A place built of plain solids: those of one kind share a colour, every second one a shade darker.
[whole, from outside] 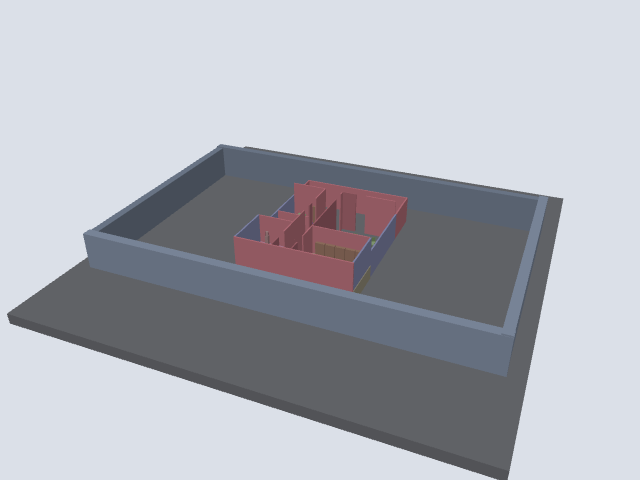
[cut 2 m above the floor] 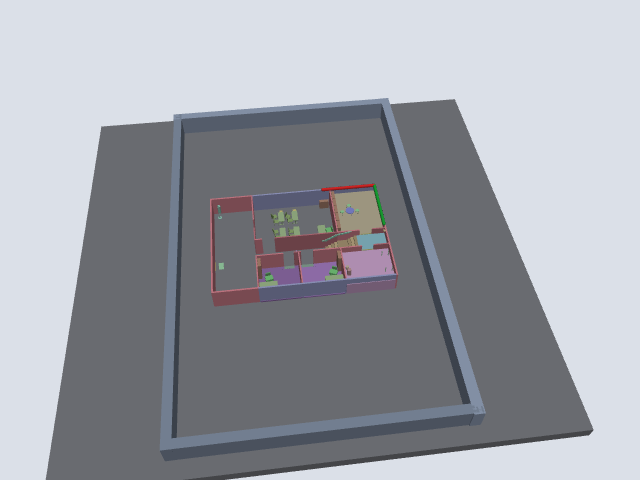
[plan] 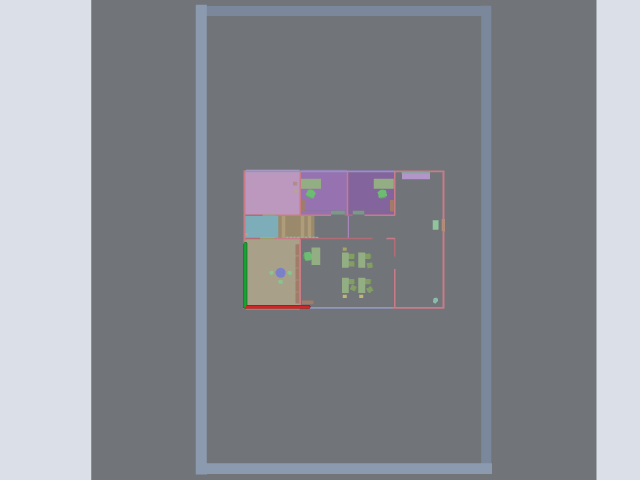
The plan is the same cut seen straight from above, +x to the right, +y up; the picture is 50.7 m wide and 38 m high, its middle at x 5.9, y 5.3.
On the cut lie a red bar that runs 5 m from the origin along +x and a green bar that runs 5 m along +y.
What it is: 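A split-level school wing of the 2010s; 15.6 x 10.7 m, ceiling 2.77 m, its west end 1.35 m higher up one straight flight of 8 risers of 0.169 m in its corridor, a corridor of 1.85 m, a front door of 0.86 to 0.98 x 2.1 m, inner doorways of 0.90 to 1.12 m, pupils' tables 0.64 m and their chairs 0.38 m, a teacher's desk 0.73 m, notice boards and coat hooks at a child's height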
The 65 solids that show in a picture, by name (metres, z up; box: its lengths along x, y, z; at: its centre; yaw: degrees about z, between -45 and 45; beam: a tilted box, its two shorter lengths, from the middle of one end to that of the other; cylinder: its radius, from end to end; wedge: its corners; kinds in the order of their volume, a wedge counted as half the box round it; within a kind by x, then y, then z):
{
 "ring_hedge_1": {"box": [0.88, 37.18, 3.55], "at": [-3.5, 5.33, 1.73]},
 "ring_hedge_2": {"box": [23.43, 0.85, 3.7], "at": [7.8, -12.81, 1.8]},
 "ring_hedge_3": {"box": [23.3, 0.79, 3.48], "at": [7.8, 23.44, 1.69]},
 "ring_hedge_4": {"box": [0.8, 37.01, 3.58], "at": [19.06, 5.33, 1.74]},
 "wall_1": {"box": [0.15, 10.96, 4.17], "at": [-0.07, 5.33, 2.04]},
 "wall_2": {"box": [1.18, 0.12, 4.17], "at": [0.59, 5.42, 2.04]},
 "wall_3": {"box": [1.35, 0.12, 4.17], "at": [0.68, 7.26, 2.04]},
 "wall_4": {"box": [2.03, 0.12, 4.17], "at": [3.32, 5.42, 2.04]},
 "wall_5": {"box": [1.93, 0.12, 4.17], "at": [3.37, 7.26, 2.04]},
 "wall_6": {"box": [0.12, 5.42, 4.17], "at": [4.33, 2.71, 2.04]},
 "wall_7": {"box": [0.12, 3.4, 4.17], "at": [4.33, 8.96, 2.04]},
 "wall_8": {"box": [2.45, 0.12, 4.17], "at": [5.55, 7.26, 2.04]},
 "wall_9": {"box": [5.73, 0.12, 4.17], "at": [7.19, 5.42, 2.04]},
 "wall_10": {"box": [0.12, 3.4, 2.82], "at": [8.07, 8.96, 1.36]},
 "wall_11": {"box": [0.64, 0.12, 4.17], "at": [8.17, 7.26, 2.04]},
 "wall_12": {"box": [2.4, 0.12, 4.17], "at": [10.61, 7.26, 2.04]},
 "wall_13": {"box": [0.65, 0.12, 4.17], "at": [11.49, 5.42, 2.04]},
 "wall_14": {"box": [0.12, 3.0, 4.17], "at": [11.81, 1.5, 2.04]},
 "wall_15": {"box": [0.12, 1.48, 4.17], "at": [11.81, 4.73, 2.04]},
 "wall_16": {"box": [0.12, 3.45, 4.17], "at": [11.81, 8.94, 2.04]},
 "wall_17": {"box": [4.09, 0.15, 2.82], "at": [13.71, -0.07, 1.36]},
 "wall_18": {"box": [4.09, 0.15, 2.82], "at": [13.71, 10.73, 1.36]},
 "wall_19": {"box": [0.15, 10.96, 2.82], "at": [15.68, 5.33, 1.36]},
 "split_lounge_level_1": {"box": [4.27, 5.55, 1.4], "at": [2.13, 2.58, 0.65]},
 "split_kitchen_level_1": {"box": [4.27, 3.54, 1.4], "at": [2.13, 9.09, 0.65]},
 "glazing_1": {"box": [4.33, 0.15, 4.17], "at": [2.17, -0.07, 2.04]},
 "glazing_2": {"box": [4.33, 0.15, 4.17], "at": [2.17, 10.73, 2.04]},
 "glazing_3": {"box": [3.74, 0.15, 2.82], "at": [6.2, 10.73, 1.36]},
 "glazing_4": {"box": [7.48, 0.15, 2.82], "at": [8.07, -0.07, 1.36]},
 "glazing_5": {"box": [3.74, 0.15, 2.82], "at": [9.94, 10.73, 1.36]},
 "split_corridor_level_1": {"box": [2.6, 1.73, 1.4], "at": [1.3, 6.34, 0.65]},
 "scell_level_1": {"box": [2.39, 0.3, 0.2], "at": [5.58, 7.47, 0.05]},
 "scell_level_2": {"box": [3.62, 3.23, 0.2], "at": [6.2, 9.24, 0.05]},
 "scell_level_3": {"box": [3.62, 3.23, 0.2], "at": [9.94, 9.24, 0.05]},
 "scell_level_4": {"box": [2.34, 0.3, 0.2], "at": [10.58, 7.47, 0.05]},
 "split_steps_1": {"box": [0.27, 1.73, 0.56], "at": [2.74, 6.34, 1.07]},
 "split_steps_2": {"box": [0.27, 1.73, 0.39], "at": [3.01, 6.34, 0.99]},
 "split_steps_3": {"box": [0.27, 1.73, 0.22], "at": [3.28, 6.34, 0.9]},
 "split_steps_4": {"box": [0.96, 1.73, 0.9], "at": [3.9, 6.34, 0.4]},
 "split_steps_5": {"box": [0.27, 1.73, 0.73], "at": [4.52, 6.34, 0.31]},
 "split_steps_6": {"box": [0.27, 1.73, 0.56], "at": [4.79, 6.34, 0.23]},
 "split_steps_7": {"box": [0.27, 1.73, 0.39], "at": [5.06, 6.34, 0.14]},
 "split_steps_8": {"box": [0.27, 1.73, 0.22], "at": [5.33, 6.34, 0.06]},
 "shelf_1": {"box": [0.3, 0.9, 1.35], "at": [4.11, 1.66, 1.98]},
 "shelf_2": {"box": [0.3, 0.9, 1.35], "at": [4.11, 2.61, 1.98]},
 "shelf_3": {"box": [0.3, 0.9, 1.35], "at": [4.11, 3.56, 1.98]},
 "shelf_4": {"box": [0.3, 0.9, 1.35], "at": [4.11, 4.52, 1.98]},
 "shelf_5": {"box": [0.3, 0.9, 1.95], "at": [4.55, 8.02, 1.07]},
 "shelf_6": {"box": [0.9, 0.3, 0.95], "at": [4.93, 0.37, 0.42]},
 "shelf_7": {"box": [0.3, 0.9, 1.95], "at": [11.59, 8.02, 1.07]},
 "desk_1": {"box": [1.6, 0.8, 0.07], "at": [5.19, 9.76, 0.84]},
 "desk_2": {"box": [0.7, 1.4, 0.07], "at": [5.58, 4.01, 0.69]},
 "desk_3": {"box": [0.55, 1.2, 0.07], "at": [7.91, 1.71, 0.6]},
 "desk_4": {"box": [0.55, 1.2, 0.07], "at": [7.91, 3.71, 0.6]},
 "desk_5": {"box": [0.55, 1.2, 0.07], "at": [9.21, 1.71, 0.6]},
 "desk_6": {"box": [0.55, 1.2, 0.07], "at": [9.21, 3.71, 0.6]},
 "desk_7": {"box": [1.6, 0.8, 0.07], "at": [10.95, 9.76, 0.84]},
 "task_chair_1": {"box": [0.48, 0.68, 0.26], "at": [4.93, 4.01, 0.58], "yaw": 8.4},
 "task_chair_2": {"box": [0.68, 0.48, 0.26], "at": [5.16, 8.94, 0.73], "yaw": -24.3},
 "task_chair_3": {"box": [0.68, 0.48, 0.26], "at": [10.84, 8.94, 0.73], "yaw": 12.7},
 "bench_upholstered_1": {"box": [2.2, 0.5, 0.2], "at": [13.5, 10.36, 0.3]},
 "hall_coat_hooks_1": {"box": [2.23, 0.12, 0.69], "at": [13.48, 10.6, 0.85]},
 "scell_steps_1": {"box": [1.07, 0.3, 0.2], "at": [7.31, 7.47, 0.05]},
 "coffee_table_1": {"cylinder": 0.4, "from": [2.78, 2.7, 1.68], "to": [2.78, 2.7, 1.75]},
 "doormat_hold_1": {"box": [0.45, 0.75, 0.06], "at": [15.05, 6.48, -0.02]}
}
